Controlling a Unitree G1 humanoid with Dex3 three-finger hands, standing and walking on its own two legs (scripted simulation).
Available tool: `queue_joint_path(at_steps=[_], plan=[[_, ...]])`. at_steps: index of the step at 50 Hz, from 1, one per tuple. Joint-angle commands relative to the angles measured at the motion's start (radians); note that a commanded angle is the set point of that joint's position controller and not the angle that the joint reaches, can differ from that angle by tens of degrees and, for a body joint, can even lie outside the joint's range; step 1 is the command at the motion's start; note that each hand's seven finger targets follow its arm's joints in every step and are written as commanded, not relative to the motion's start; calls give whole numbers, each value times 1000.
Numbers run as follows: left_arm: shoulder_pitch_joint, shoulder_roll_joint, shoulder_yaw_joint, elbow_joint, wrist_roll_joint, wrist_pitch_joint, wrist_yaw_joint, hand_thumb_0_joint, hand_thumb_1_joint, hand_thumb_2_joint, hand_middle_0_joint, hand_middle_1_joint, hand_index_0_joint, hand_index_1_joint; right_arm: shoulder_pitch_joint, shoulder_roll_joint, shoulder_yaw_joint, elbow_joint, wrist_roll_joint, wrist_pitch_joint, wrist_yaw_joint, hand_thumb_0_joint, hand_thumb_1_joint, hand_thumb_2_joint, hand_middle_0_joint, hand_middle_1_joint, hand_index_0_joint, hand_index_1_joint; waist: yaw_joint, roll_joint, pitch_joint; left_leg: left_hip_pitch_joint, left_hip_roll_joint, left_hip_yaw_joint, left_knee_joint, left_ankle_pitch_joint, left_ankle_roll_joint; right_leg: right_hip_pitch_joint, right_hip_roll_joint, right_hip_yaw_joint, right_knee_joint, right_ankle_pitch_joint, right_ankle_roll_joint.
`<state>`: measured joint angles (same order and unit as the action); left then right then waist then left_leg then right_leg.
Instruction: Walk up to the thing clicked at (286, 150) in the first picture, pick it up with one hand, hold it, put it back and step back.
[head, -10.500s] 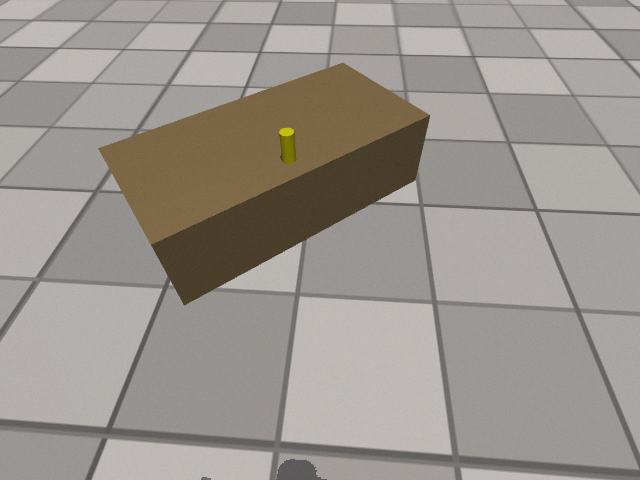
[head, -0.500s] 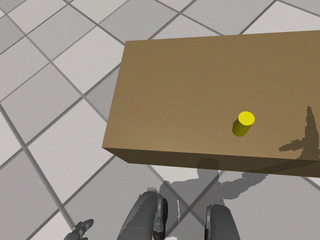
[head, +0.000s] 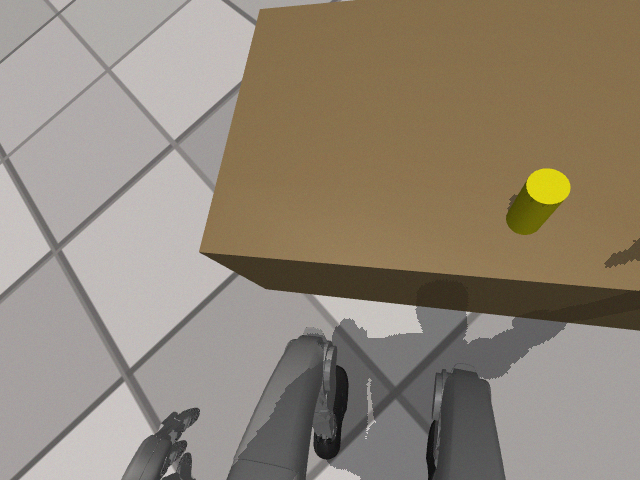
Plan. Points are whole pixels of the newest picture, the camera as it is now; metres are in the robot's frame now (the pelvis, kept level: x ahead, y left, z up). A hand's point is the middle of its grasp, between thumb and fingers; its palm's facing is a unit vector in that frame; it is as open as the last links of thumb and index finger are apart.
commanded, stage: approach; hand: right
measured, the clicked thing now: (534, 204) +0.50 -0.20 -0.16
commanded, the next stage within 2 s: close in in 0.22 s
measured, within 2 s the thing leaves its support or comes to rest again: neither
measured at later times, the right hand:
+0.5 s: hand (586, 212) +0.49 -0.27 -0.17, palm faces +0.04 +1.00 -0.02, open 17.4 cm
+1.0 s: hand (544, 197) +0.51 -0.22 -0.17, palm faces +0.06 +1.00 -0.01, open 17.7 cm
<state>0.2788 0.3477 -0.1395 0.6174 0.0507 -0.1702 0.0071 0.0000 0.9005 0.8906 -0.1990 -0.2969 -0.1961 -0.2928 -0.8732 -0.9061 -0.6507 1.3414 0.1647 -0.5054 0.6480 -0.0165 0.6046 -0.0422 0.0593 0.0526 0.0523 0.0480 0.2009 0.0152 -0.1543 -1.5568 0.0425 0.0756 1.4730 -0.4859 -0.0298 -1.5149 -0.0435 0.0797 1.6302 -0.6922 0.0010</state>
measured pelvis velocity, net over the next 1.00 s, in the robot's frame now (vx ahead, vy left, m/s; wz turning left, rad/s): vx -0.05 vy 0.00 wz -0.02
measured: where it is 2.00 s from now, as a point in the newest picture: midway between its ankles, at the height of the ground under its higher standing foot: (382, 456)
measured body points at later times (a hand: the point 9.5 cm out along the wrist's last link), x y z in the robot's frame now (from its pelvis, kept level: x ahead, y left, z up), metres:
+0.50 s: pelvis -0.07 +0.00 -0.19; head +0.17 -0.07 +0.19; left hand -0.02 +0.26 -0.28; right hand +0.49 -0.33 -0.17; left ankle +0.09 +0.14 -0.54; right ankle +0.01 -0.11 -0.54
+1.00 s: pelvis -0.05 +0.00 -0.18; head +0.18 -0.05 +0.20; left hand +0.00 +0.28 -0.27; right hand +0.50 -0.27 -0.16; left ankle +0.09 +0.14 -0.54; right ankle +0.01 -0.11 -0.54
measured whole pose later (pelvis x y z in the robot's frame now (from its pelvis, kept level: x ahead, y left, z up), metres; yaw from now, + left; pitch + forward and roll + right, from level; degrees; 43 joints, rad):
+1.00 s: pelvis -0.05 +0.00 -0.18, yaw -1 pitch +36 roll +6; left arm 0.27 0.33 -0.11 0.59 0.08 -0.03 -0.05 0.00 0.91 0.89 -0.21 -0.30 -0.21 -0.30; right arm -1.06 -0.61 -0.46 1.10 0.01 -0.40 0.24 -0.02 0.60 -0.06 0.04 0.05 0.04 0.05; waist 0.25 -0.02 -0.09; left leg -2.15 0.10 0.03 2.04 -0.51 -0.04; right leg -2.11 0.03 0.09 2.21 -0.73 0.00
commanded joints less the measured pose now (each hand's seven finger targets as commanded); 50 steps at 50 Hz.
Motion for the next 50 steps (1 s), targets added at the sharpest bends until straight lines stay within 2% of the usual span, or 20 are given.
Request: queue_joint_path(at_steps=[1, 4, 7, 9, 11, 14, 16, 17, 20, 21, 25, 27, 29, 31, 35, 37, 41, 42, 47, 50], plan=[[155, 214, 75, -26, 9, -6, 8, 0, 904, 894, -191, -292, -189, -293, -379, -413, -106, -306, 3, -106, -1, 0, 611, -34, 61, 49, 55, 49, -27, -367, -632, 252, -21, -35, 79, 266, 73, 243, 22, 1, -64, 488, -3], [141, 216, 75, -16, 18, 1, -1, 0, 906, 892, -189, -291, -189, -291, -389, -332, -69, -211, -19, -82, -10, 0, 573, -38, 66, 47, 58, 47, 11, -342, -576, 140, -20, -20, 160, 228, 68, 140, 18, 13, 19, 441, -3], [158, 210, 50, -14, 31, 12, -14, 0, 897, 903, -195, -296, -190, -301, -456, -404, -87, -316, -64, -69, -42, 0, 581, -52, 55, 51, 52, 51, -4, -435, -763, 158, -11, -22, 232, 283, 66, 180, 25, 3, 87, 509, 6], [159, 225, 63, -3, 34, 26, -22, 0, 902, 898, -193, -294, -190, -296, -490, -366, -70, -307, -77, -42, -60, 0, 584, -52, 53, 51, 51, 50, 14, -459, -764, 82, -11, -7, 285, 270, 68, 186, 20, 21, 117, 533, 16], [152, 223, 58, 5, 40, 35, -28, 0, 902, 902, -196, -299, -193, -302, -508, -295, -29, -262, -85, -24, -79, 0, 554, -56, 53, 49, 51, 49, 57, -422, -686, 3, -11, 9, 316, 224, 63, 96, 20, 32, 161, 465, 11], [136, 227, 51, -10, 46, 50, -35, 0, 905, 900, -198, -301, -198, -301, -559, -340, -40, -318, -114, -25, -123, 0, 518, -61, 54, 47, 52, 47, 55, -396, -692, 5, -6, 9, 352, 155, 55, -41, 34, 12, 209, 316, -1], [126, 227, 52, -12, 48, 57, -39, 0, 905, 900, -199, -302, -200, -301, -556, -272, 6, -278, -130, -12, -141, 0, 502, -70, 49, 48, 48, 47, 71, -382, -631, -55, -4, 18, 374, 77, 50, -120, 39, 17, 215, 194, -3], [121, 226, 50, -13, 47, 60, -41, 0, 884, 905, -207, -304, -206, -305, -576, -260, 12, -295, -133, -15, -151, 0, 491, -67, 63, 44, 59, 44, 80, -366, -613, -73, -4, 22, 381, 48, 46, -164, 43, 19, 229, 141, -8], [118, 241, 51, -26, 47, 71, -42, 0, 885, 900, -207, -303, -209, -301, -619, -282, 8, -346, -145, -12, -199, 0, 514, -71, 53, 47, 52, 47, 63, -383, -624, -109, -2, 22, 413, -20, 44, -216, 51, 23, 234, 19, -12], [119, 243, 53, -29, 46, 74, -42, 0, 890, 898, -207, -303, -210, -300, -629, -246, 30, -347, -149, -6, -213, 0, 524, -68, 52, 46, 51, 46, 74, -389, -613, -132, -2, 27, 419, -39, 43, -216, 52, 26, 232, -14, -12], [123, 256, 64, -31, 42, 80, -36, 0, 906, 891, -200, -299, -210, -289, -672, -200, 74, -424, -164, 15, -273, 0, 543, -65, 47, 46, 46, 46, 72, -434, -625, -194, 1, 33, 453, -45, 48, -169, 52, 52, 207, -62, -4], [140, 244, 71, -28, 39, 85, -35, 0, 907, 890, -200, -300, -209, -291, -667, -72, 155, -393, -164, 49, -284, 0, 548, -58, 48, 45, 45, 45, 96, -406, -614, -205, 1, 35, 454, -46, 49, -190, 52, 56, 212, -76, -7], [153, 237, 76, -24, 32, 89, -29, 0, 909, 891, -200, -300, -208, -292, -679, -86, 156, -415, -163, 68, -311, 0, 561, -53, 49, 45, 47, 45, 81, -381, -603, -184, 1, 23, 438, -68, 49, -246, 59, 31, 227, -91, -16], [171, 241, 79, -21, 26, 93, -29, 0, 908, 890, -201, -302, -209, -294, -662, -100, 152, -427, -162, 82, -333, 0, 566, -49, 48, 43, 47, 44, 66, -375, -598, -167, 2, 19, 437, -65, 50, -263, 65, 17, 226, -78, -19], [181, 228, 88, -26, 20, 99, -25, 0, 901, 894, -202, -302, -206, -297, -613, -23, 168, -417, -144, 90, -360, 0, 562, -50, 50, 44, 49, 44, 70, -326, -582, -167, 6, 21, 442, -8, 52, -263, 67, 12, 237, 7, -19], [183, 218, 89, -29, 19, 106, -25, 0, 902, 894, -202, -302, -207, -298, -588, -19, 156, -415, -140, 84, -375, 0, 593, -55, 43, 48, 45, 48, 57, -299, -573, -141, 8, 16, 438, 13, 52, -289, 70, -8, 251, 48, -23], [186, 218, 104, -36, 18, 115, -30, 0, 899, 899, -203, -303, -205, -301, -585, 45, 169, -422, -139, 63, -397, 0, 611, -62, 35, 52, 39, 52, 73, -292, -555, -171, 13, 13, 440, 33, 52, -262, 69, 3, 239, 72, -21], [193, 220, 106, -38, 21, 118, -33, 0, 901, 899, -204, -304, -205, -303, -583, 38, 161, -446, -141, 54, -401, 0, 611, -56, 36, 50, 39, 51, 72, -304, -579, -157, 17, 15, 448, 73, 53, -231, 69, 2, 243, 130, -16], [201, 207, 121, -45, 21, 133, -40, 0, 900, 897, -201, -300, -201, -299, -617, 61, 163, -491, -142, 35, -416, 0, 611, -61, 25, 53, 29, 53, 68, -295, -672, -98, 23, 3, 441, 106, 55, -200, 72, -23, 257, 186, -18], [198, 202, 122, -41, 24, 138, -42, 0, 902, 898, -203, -304, -203, -303, -605, 108, 185, -473, -141, 31, -422, 0, 604, -60, 26, 51, 30, 51, 75, -278, -648, -92, 24, 1, 435, 116, 53, -218, 75, -34, 267, 199, -19]])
